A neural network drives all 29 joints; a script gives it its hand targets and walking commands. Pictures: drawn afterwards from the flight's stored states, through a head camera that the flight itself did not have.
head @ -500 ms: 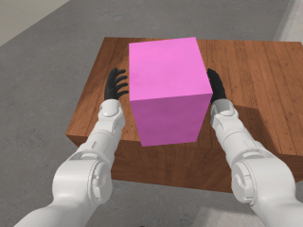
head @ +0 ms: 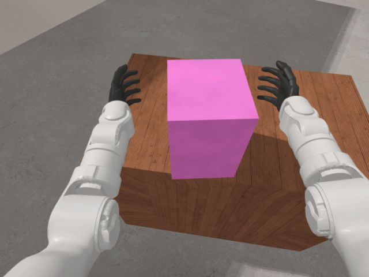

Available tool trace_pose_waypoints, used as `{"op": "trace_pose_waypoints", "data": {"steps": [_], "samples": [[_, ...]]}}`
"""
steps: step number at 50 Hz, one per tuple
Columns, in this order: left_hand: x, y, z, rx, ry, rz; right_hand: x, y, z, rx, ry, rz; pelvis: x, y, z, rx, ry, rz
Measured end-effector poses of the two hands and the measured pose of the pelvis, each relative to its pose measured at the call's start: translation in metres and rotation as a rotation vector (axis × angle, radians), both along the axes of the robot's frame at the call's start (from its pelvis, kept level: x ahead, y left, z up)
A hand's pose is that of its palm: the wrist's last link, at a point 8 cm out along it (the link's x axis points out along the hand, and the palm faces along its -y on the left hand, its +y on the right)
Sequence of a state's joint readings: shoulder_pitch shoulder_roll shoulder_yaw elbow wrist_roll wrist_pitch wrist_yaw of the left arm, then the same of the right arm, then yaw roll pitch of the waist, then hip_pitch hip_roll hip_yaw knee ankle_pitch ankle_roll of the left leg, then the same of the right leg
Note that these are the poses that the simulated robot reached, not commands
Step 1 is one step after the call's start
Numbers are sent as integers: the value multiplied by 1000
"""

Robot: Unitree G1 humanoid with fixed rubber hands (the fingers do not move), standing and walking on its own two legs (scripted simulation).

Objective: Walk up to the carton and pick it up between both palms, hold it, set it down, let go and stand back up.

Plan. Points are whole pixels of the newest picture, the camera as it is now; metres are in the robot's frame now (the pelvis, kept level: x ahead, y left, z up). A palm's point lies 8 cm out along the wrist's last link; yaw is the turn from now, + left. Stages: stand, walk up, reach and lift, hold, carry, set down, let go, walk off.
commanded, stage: set down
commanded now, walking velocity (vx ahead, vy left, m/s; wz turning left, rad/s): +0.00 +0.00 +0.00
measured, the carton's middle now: (203, 123) +0.50 +0.01 +0.02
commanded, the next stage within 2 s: none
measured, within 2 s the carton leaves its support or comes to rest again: neither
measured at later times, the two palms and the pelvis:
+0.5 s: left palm (118, 116) +0.43 +0.20 +0.11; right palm (282, 113) +0.47 -0.15 +0.11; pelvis -0.01 -0.02 +0.00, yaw +1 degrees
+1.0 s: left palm (113, 166) +0.35 +0.20 +0.04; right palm (284, 160) +0.39 -0.17 +0.04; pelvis +0.00 -0.02 +0.01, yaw +2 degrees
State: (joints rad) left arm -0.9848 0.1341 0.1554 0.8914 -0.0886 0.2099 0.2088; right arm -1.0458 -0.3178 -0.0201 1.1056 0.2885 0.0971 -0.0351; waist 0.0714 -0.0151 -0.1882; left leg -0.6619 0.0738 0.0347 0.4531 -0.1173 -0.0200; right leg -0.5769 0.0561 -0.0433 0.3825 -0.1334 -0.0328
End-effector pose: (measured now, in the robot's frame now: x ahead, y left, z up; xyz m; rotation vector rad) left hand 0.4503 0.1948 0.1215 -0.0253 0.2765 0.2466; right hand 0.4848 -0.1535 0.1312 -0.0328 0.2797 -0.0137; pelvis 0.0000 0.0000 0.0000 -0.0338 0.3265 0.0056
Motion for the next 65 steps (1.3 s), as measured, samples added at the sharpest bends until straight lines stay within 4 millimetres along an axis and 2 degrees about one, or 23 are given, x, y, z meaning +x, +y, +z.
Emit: {"op": "trace_pose_waypoints", "data": {"steps": [7,14,23,30,36,47,57,65], "samples": [[-9,-9,-4,0,25,0,-12,10,-15,18,49,8,-8,-6,0,4,-34,9],[-13,-8,-8,-5,34,19,-14,15,-24,40,43,1,-13,-11,-2,7,-36,13],[-21,-1,-12,-6,19,21,-17,5,-24,32,7,-11,-13,-15,0,15,-47,19],[-35,3,-20,-9,1,13,-28,-6,-29,18,-8,-8,-9,-18,3,21,-73,22],[-53,5,-34,-1,-1,2,-46,-12,-43,20,-13,1,-4,-19,5,24,-105,24],[-96,6,-73,1,24,4,-87,-13,-82,40,9,15,-1,-20,6,30,-141,27],[-120,2,-98,6,9,-4,-114,-12,-107,38,13,23,1,-21,5,32,-148,29],[-145,-4,-120,6,10,-18,-143,-21,-126,19,21,18,6,-20,4,34,-170,30]]}}
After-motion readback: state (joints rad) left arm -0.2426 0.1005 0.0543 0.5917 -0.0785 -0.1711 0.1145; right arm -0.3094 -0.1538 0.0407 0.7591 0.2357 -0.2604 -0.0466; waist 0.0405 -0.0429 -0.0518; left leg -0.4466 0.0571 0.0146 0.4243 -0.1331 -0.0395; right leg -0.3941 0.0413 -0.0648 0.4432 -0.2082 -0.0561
